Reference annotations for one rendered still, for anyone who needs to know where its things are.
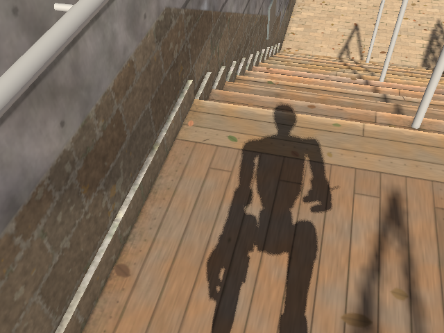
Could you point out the stairs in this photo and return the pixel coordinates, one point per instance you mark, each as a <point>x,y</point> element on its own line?
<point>338,88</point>

